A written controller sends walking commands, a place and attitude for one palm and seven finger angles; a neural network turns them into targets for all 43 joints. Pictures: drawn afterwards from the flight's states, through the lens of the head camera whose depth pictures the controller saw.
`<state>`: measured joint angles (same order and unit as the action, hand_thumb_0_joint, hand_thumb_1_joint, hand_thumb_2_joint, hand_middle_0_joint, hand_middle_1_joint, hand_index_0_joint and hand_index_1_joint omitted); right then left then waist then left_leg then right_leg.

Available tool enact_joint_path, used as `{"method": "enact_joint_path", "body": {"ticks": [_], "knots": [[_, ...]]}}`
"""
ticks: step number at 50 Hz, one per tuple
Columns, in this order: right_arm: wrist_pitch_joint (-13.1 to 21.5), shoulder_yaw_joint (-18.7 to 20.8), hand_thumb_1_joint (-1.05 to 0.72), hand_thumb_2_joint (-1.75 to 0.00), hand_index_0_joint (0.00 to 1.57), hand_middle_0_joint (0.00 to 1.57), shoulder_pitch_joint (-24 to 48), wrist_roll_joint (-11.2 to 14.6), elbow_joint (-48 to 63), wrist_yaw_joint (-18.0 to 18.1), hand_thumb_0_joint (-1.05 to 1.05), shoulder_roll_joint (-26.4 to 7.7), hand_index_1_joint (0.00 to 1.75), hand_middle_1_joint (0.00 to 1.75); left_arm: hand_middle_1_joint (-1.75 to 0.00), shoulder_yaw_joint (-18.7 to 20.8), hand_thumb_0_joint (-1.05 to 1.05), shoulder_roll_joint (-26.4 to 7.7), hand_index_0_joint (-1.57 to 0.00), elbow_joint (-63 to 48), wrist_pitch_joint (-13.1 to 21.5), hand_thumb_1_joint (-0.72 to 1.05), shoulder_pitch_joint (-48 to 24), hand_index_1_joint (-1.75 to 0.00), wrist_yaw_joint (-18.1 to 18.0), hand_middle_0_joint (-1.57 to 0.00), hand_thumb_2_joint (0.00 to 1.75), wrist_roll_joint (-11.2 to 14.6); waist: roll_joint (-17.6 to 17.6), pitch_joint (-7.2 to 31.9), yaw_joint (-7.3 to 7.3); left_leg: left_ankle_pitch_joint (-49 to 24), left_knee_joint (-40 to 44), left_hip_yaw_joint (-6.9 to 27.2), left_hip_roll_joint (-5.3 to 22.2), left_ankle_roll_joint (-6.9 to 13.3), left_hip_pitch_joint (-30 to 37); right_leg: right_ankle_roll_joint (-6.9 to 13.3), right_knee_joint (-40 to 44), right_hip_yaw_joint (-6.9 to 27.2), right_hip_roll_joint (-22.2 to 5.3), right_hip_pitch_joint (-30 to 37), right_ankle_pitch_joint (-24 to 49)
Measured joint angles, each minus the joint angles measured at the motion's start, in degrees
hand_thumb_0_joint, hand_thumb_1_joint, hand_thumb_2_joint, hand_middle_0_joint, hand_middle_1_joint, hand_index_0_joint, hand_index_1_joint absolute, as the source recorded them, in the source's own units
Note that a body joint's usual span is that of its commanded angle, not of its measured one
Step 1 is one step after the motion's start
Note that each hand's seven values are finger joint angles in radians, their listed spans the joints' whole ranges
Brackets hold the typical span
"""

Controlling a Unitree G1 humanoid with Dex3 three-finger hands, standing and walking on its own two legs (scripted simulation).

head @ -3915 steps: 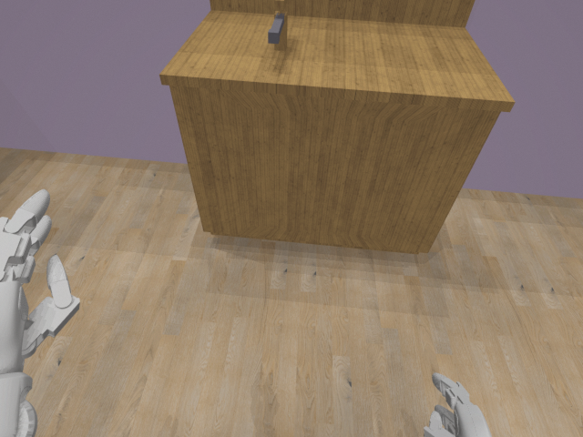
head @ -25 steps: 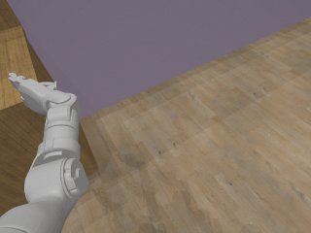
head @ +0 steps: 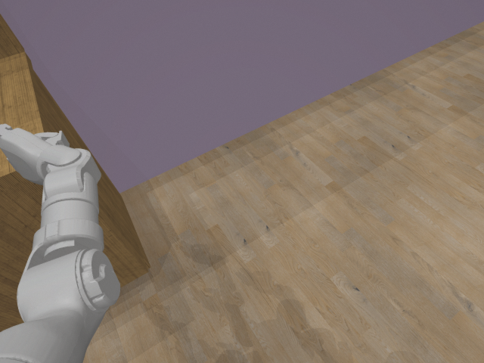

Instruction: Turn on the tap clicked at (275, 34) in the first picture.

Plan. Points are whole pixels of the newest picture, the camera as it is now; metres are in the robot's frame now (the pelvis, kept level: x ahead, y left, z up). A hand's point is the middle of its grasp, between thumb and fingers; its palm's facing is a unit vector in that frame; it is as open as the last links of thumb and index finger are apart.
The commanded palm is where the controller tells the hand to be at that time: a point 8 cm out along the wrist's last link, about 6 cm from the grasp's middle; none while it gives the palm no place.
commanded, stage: lift the hand up off the lever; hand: left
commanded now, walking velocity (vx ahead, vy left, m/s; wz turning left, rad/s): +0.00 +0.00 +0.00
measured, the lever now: out of the picture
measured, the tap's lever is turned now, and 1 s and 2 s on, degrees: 73 73 73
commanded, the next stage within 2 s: bring the hand home and regain balance in 0.50 s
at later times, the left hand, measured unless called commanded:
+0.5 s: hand (55, 127) +0.45 +0.25 +0.19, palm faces +0.90 -0.41 -0.14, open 7.8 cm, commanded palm +0.38 +0.31 +0.18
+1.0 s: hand (279, 56) +0.53 -0.10 +0.23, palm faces +0.44 -0.65 -0.62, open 7.4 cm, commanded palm +0.45 -0.04 +0.21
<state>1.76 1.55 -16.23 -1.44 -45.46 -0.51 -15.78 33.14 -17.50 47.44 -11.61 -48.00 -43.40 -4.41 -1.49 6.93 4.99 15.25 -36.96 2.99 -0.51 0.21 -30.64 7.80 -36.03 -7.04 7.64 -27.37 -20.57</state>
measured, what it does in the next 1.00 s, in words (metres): steps to the right, turning right: right foot, then left foot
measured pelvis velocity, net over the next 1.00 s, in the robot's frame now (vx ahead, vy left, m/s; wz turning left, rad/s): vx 0.16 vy -0.27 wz -0.30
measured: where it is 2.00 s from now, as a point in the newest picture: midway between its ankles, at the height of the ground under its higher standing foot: (412, 308)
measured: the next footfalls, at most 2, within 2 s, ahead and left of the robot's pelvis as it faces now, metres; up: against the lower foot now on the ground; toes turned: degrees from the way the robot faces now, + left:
right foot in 0.76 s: -0.06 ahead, -0.33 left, +0.01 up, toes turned +3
left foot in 0.92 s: +0.07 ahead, -0.13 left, +0.00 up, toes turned -11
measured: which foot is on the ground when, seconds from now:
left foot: down 0.00-0.10, up 0.12-0.90, down 0.92-1.00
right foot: down 0.00-0.66, up 0.68-0.74, down 0.76-0.92, up 0.94-1.00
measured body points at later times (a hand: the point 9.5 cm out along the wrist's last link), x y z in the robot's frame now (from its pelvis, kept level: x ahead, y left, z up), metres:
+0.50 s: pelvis +0.02 -0.10 -0.01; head +0.08 -0.19 +0.43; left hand +0.39 +0.27 +0.20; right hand +0.10 -0.38 -0.17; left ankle +0.04 +0.18 -0.65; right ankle -0.02 +0.04 -0.71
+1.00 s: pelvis +0.16 -0.27 -0.07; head +0.17 -0.47 +0.34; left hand +0.50 -0.06 +0.26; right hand +0.17 -0.54 -0.27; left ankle +0.04 -0.12 -0.71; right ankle +0.03 -0.31 -0.54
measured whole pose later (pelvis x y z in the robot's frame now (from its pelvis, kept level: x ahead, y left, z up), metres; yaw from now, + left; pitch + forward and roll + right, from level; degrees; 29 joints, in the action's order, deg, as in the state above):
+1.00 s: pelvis +0.16 -0.27 -0.07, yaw -17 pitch +4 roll +12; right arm 1.8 7.3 -14.9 2.9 -31.2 -3.4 -21.0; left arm 42.7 -30.1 9.3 16.9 8.1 -6.8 9.9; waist -13.1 -6.5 7.5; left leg 41.2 -51.9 -10.3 -9.7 3.2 -12.9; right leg 0.3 -114.0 8.8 4.0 -39.6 -42.5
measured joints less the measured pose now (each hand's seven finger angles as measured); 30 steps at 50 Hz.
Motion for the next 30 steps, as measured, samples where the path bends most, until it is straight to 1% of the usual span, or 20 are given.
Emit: {"method": "enact_joint_path", "body": {"ticks": [5, 10, 15, 18, 20, 25, 30], "knots": [[-0.3, -0.1, -0.91, -0.90, 0.20, 0.20, 1.0, 0.6, 0.5, 0.4, 0.01, -0.5, 0.30, 0.30, -0.15, 1.1, 0.02, -1.8, -0.15, -1.7, -0.4, 0.90, 1.8, -0.15, 1.9, -0.15, 0.90, 1.1, 0.4, -0.5, -0.66, -0.8, -1.9, 0.9, -0.2, 0.2, -0.1, -0.3, -0.5, 1.0, 0.5, 0.5, -0.5], [-0.8, -0.3, -0.91, -0.90, 0.20, 0.20, 2.1, 1.4, 1.2, 1.1, 0.01, -1.0, 0.30, 0.30, -0.15, 2.7, 0.02, -3.8, -0.15, -4.4, -0.4, 0.90, 4.6, -0.15, 4.3, -0.15, 0.90, 2.3, 0.8, -0.8, -1.19, 0.3, -5.1, 1.7, -0.8, -0.1, -0.3, -0.7, -1.9, 2.2, 0.8, 0.8, -1.4], [-1.2, -0.5, -0.91, -0.90, 0.20, 0.20, 2.8, 2.1, 2.0, 1.8, 0.01, -1.5, 0.30, 0.30, -0.15, 4.6, 0.02, -6.0, -0.15, -6.3, -0.8, 0.90, 7.1, -0.15, 6.8, -0.15, 0.90, 3.6, 1.6, -1.6, -1.42, 1.9, -8.0, 1.8, -1.5, -0.6, -0.8, -1.8, -3.0, 2.8, 0.6, 1.1, -2.0], [-1.5, -0.7, -0.91, -0.90, 0.20, 0.20, 3.2, 2.3, 2.4, 2.2, 0.01, -1.9, 0.30, 0.30, -0.15, 6.6, 0.02, -7.7, -0.15, -6.4, -1.0, 0.90, 7.8, -0.15, 8.3, -0.15, 0.90, 4.3, 2.4, -2.3, -1.35, 3.6, -10.2, 1.6, -1.9, -1.2, -1.6, -3.1, -3.8, 3.2, 0.2, 1.2, -2.2], [-1.7, -0.8, -0.91, -0.90, 0.20, 0.20, 3.3, 2.5, 2.8, 2.4, 0.01, -2.2, 0.30, 0.30, -0.15, 8.1, 0.02, -9.0, -0.15, -6.2, -1.1, 0.90, 8.1, -0.15, 9.3, -0.15, 0.90, 4.5, 3.0, -2.7, -1.23, 4.3, -11.4, 1.3, -2.1, -1.6, -2.2, -3.5, -4.1, 3.4, -0.1, 1.4, -2.2], [-2.4, -0.9, -0.91, -0.90, 0.20, 0.20, 3.6, 2.7, 3.7, 2.7, 0.00, -3.4, 0.30, 0.30, -0.15, 12.6, 0.02, -14.3, -0.15, -3.2, -1.0, 0.90, 8.7, -0.15, 12.6, -0.15, 0.90, 5.0, 4.7, -4.1, -0.49, 8.0, -16.5, 0.5, -2.6, -2.9, -4.5, -5.6, -5.5, 4.3, -1.1, 2.1, -2.9], [-3.2, -0.9, -0.91, -0.90, 0.20, 0.20, 3.3, 2.8, 3.9, 2.6, 0.00, -5.5, 0.30, 0.30, -0.15, 17.7, 0.02, -21.8, -0.15, 4.6, -0.5, 0.90, 7.8, -0.15, 17.7, -0.15, 0.90, 6.0, 6.7, -5.5, -0.10, 11.7, -23.6, -0.8, -2.8, -4.4, -8.5, -7.8, -7.4, 5.6, -2.2, 2.5, -3.6]]}}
